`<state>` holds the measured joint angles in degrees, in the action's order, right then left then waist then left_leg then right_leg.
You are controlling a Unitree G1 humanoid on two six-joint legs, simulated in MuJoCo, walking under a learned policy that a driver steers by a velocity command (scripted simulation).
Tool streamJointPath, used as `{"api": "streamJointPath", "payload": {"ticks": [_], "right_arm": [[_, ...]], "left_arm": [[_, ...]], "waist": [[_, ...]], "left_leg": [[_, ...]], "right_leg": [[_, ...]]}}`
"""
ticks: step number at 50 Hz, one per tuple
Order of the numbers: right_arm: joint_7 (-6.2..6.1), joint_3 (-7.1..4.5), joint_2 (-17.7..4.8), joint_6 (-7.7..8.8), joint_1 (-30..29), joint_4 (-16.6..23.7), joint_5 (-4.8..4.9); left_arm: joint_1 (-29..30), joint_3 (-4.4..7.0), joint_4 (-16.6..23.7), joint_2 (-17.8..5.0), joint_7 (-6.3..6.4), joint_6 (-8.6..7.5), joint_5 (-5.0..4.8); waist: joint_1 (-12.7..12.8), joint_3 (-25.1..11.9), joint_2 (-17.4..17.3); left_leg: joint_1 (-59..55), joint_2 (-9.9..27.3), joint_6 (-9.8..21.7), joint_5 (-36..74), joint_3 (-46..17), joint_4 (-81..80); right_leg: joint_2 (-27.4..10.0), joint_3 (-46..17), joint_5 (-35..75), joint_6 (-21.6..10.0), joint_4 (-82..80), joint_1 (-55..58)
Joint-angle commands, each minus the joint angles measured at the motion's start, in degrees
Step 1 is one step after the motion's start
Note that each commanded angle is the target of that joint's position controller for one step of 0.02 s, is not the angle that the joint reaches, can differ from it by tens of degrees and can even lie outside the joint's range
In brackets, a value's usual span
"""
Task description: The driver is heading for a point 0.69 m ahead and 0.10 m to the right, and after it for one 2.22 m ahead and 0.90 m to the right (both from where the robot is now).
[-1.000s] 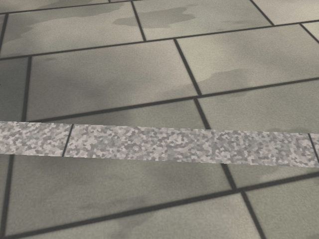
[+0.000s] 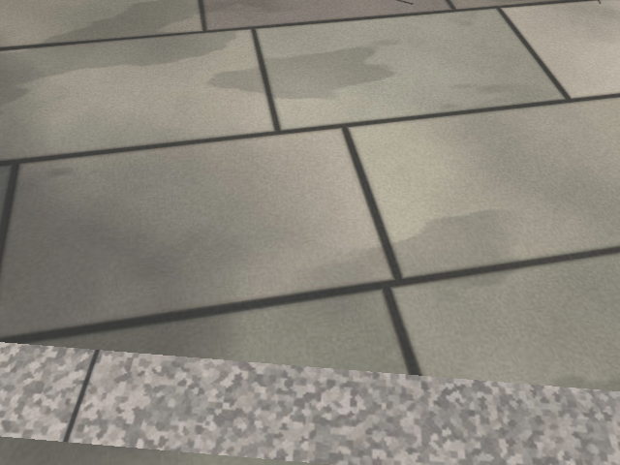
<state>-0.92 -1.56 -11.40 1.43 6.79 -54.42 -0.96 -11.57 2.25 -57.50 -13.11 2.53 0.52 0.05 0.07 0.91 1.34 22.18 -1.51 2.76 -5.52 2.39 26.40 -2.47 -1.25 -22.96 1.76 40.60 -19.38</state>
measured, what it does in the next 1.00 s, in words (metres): walks ahead: right foot, then right foot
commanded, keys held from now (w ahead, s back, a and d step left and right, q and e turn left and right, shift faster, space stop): no key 0.24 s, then w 0.38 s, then w+e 0.38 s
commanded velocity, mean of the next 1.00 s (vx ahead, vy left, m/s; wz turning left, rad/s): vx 0.28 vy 0.00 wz -0.12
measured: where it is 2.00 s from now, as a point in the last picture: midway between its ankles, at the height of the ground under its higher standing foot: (371, 375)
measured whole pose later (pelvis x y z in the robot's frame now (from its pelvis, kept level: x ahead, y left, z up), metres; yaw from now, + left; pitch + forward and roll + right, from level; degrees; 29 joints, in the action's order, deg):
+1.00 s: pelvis +0.32 -0.03 -0.02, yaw -8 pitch +2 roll +1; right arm -1.4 -2.9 -13.3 3.8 24.0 -61.4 -0.1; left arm 1.4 3.0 -48.0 -12.2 -3.8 -4.0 -1.6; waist -3.0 1.9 0.8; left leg -10.2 1.6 -1.4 -28.1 11.5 19.2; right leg 0.1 5.0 -4.1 -8.4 33.3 -31.5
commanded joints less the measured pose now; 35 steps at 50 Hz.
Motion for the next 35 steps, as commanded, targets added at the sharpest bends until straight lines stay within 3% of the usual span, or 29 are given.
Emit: {"api": "streamJointPath", "payload": {"ticks": [1,3,4,6,9,12,14,16,18,20,22,24,25,26,27,28,29,30,31,32,35], "right_arm": [[-0.63,-1.36,-6.98,0.11,-2.76,2.26,1.16],[-0.54,-1.22,-6.45,0.0,-0.53,1.03,0.98],[-0.77,-1.49,-5.97,-0.2,0.63,1.14,1.05],[-1.17,-1.62,-6.14,-0.15,0.78,0.32,0.59],[-1.25,-1.65,-5.68,-0.26,2.12,-1.31,0.47],[-0.94,-1.61,-5.22,-0.27,1.98,-2.16,0.78],[-0.93,-1.78,-5.38,-0.45,2.86,-3.24,1.23],[-0.8,-2.07,-5.83,0.01,1.31,-2.88,1.66],[0.0,-1.84,-4.43,1.59,-1.28,-1.62,2.15],[0.88,-1.96,-4.49,3.12,-1.92,-1.04,2.45],[1.42,-2.06,-4.17,4.02,0.78,-1.86,2.99],[1.33,-3.4,-5.74,3.89,10.78,-6.15,2.68],[1.03,-4.64,-9.15,3.8,18.33,-7.84,2.41],[1.16,-6.09,-15.56,3.76,25.34,-8.75,2.56],[1.53,-4.33,-11.61,4.47,24.88,-8.78,1.54],[1.51,-3.17,-8.67,5.05,19.93,-7.38,1.34],[1.78,-2.51,-7.19,5.31,16.06,-5.92,1.23],[2.06,-2.14,-7.14,5.37,13.71,-5.13,1.23],[2.09,-1.55,-5.93,5.23,12.92,-4.84,1.07],[1.91,-1.41,-5.95,4.95,13.53,-5.1,0.87],[0.82,-1.5,-7.18,4.64,16.57,-6.04,0.31]], "left_arm": [[-9.37,0.7,-1.89,-2.3,-0.05,0.57,0.79],[-7.83,0.71,-0.72,-4.53,-0.11,0.66,1.74],[-6.46,1.35,-1.47,-7.16,-0.16,0.34,0.93],[-4.07,0.7,-1.4,-4.24,-0.19,-1.1,0.84],[-4.46,0.74,-1.82,-3.86,-0.26,-2.57,0.48],[-6.72,0.59,-2.72,-3.33,-0.28,-2.76,0.27],[-9.14,1.05,-3.51,-4.51,-0.17,-2.42,-0.12],[-10.71,1.87,-2.89,-6.86,-0.04,-2.43,-0.73],[-12.2,2.89,-2.87,-9.57,-0.04,-3.57,-1.35],[-11.78,2.82,-2.71,-8.11,-0.22,-4.78,-1.24],[-9.02,2.69,-1.93,-7.33,-0.82,-5.04,-1.79],[-5.82,2.71,-0.77,-7.5,-1.27,-4.79,-1.91],[-3.24,2.27,0.55,-6.19,-1.37,-5.04,-1.64],[-4.05,1.28,2.43,-1.68,-1.19,-5.92,-1.44],[-2.31,1.6,3.14,-2.96,-1.28,-6.74,-1.77],[-1.9,1.86,3.41,-3.89,-1.83,-7.29,-2.75],[-1.7,1.9,3.07,-4.04,-2.13,-7.49,-2.9],[-0.98,2.23,3.08,-4.13,-2.08,-7.53,-2.47],[-0.56,2.77,3.06,-4.85,-2.02,-7.21,-1.83],[-1.08,2.79,2.82,-4.04,-2.23,-6.73,-1.93],[2.29,2.56,3.77,-2.28,-2.62,-5.41,-1.75]], "waist": [[3.35,-5.45,-8.04],[1.71,-1.19,-4.55],[-0.76,1.54,2.92],[-1.19,2.44,4.76],[-1.0,1.54,2.2],[-0.25,0.59,0.64],[0.45,0.0,1.5],[1.81,3.37,3.67],[2.75,7.01,8.13],[2.2,8.19,7.44],[-0.33,7.24,6.15],[-4.66,3.39,4.53],[-7.79,1.14,-2.87],[-8.92,-2.68,-19.68],[-7.78,-2.87,-16.18],[-5.08,0.38,-10.65],[-3.54,1.15,-6.75],[-2.42,2.58,-4.37],[-1.65,2.67,-3.9],[-1.18,2.58,-5.64],[-1.66,3.37,-4.7]], "left_leg": [[2.1,9.88,4.89,-19.67,-10.6,-12.13],[3.43,7.57,0.75,-24.87,-9.31,-9.89],[-1.88,3.67,-0.73,-20.08,-4.53,-8.13],[-9.79,3.19,-0.9,-11.47,-3.63,-3.4],[-10.58,3.43,0.26,-6.09,-3.66,-1.99],[-10.64,3.59,0.35,-2.19,-3.63,-1.39],[-9.32,1.34,0.48,-13.64,-1.24,1.28],[-1.38,-0.46,0.66,-22.92,0.79,6.47],[7.36,0.59,1.48,-16.56,1.09,14.52],[11.42,3.47,2.91,-17.39,-0.96,17.19],[4.6,3.23,3.66,-16.63,0.53,8.91],[-15.2,-0.27,3.03,-8.8,2.61,3.4],[-23.42,6.17,5.29,-10.89,-7.75,-2.09],[-33.68,18.97,13.17,-15.3,-32.16,-12.3],[-33.12,23.91,15.79,-16.45,-42.68,-15.6],[-30.73,23.48,14.1,-16.22,-37.28,-14.39],[-27.99,20.76,11.88,-14.24,-30.23,-14.67],[-25.27,19.1,10.45,-11.08,-25.33,-15.81],[-23.13,16.88,8.88,-6.51,-20.63,-16.84],[-21.73,16.01,8.24,-2.2,-16.9,-17.38],[-21.74,14.53,7.48,6.52,-9.53,-18.62]], "right_leg": [[1.68,3.03,10.28,-1.45,-10.16,11.76],[-2.68,-1.21,7.04,-4.21,-16.55,9.51],[-2.37,-1.87,-4.79,-5.52,-18.28,-0.11],[-2.24,-2.43,-7.69,-4.09,-22.52,-6.06],[-1.5,-1.46,-0.46,-2.75,-21.12,-2.98],[-1.0,-0.77,4.19,-3.12,-19.61,-0.15],[-0.9,-1.32,-5.78,-4.78,-20.53,0.84],[-5.07,-7.65,-17.28,-8.63,-24.27,2.22],[-14.33,-19.57,-19.27,-13.57,-29.51,6.88],[-17.1,-21.26,-10.5,-14.76,-28.72,10.37],[-14.26,-15.25,-3.18,-12.25,-25.75,9.3],[-8.15,-7.44,5.82,-8.94,-19.04,0.02],[-3.46,-1.08,13.72,-6.0,-4.67,-6.13],[4.34,5.63,4.17,-2.11,15.63,-19.19],[3.67,-1.68,-7.69,-3.01,28.3,-25.57],[0.23,-4.03,-4.26,-5.1,33.51,-29.45],[-2.27,-3.5,1.4,-6.45,33.13,-29.06],[-4.02,-2.98,6.22,-6.93,29.63,-28.69],[-5.2,-2.42,9.39,-7.0,26.48,-26.18],[-5.51,-1.84,10.87,-6.52,24.09,-23.99],[-5.06,-0.34,15.64,-4.75,17.93,-25.47]]}}
Velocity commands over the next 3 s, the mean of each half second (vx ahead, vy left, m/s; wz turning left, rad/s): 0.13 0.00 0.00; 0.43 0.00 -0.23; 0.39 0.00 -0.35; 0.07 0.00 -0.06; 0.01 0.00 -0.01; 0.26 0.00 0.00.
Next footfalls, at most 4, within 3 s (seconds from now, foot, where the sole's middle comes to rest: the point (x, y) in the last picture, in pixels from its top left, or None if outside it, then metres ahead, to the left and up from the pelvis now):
0.04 right None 0.05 -0.14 -0.77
1.00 right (385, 463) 0.49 -0.14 -0.77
1.48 left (331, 333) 0.80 -0.03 -0.77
1.80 right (424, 388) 0.66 -0.24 -0.77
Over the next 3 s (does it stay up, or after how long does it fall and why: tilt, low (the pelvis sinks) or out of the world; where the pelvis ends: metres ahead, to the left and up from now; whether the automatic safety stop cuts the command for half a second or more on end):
stays up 0.82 -0.12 0.01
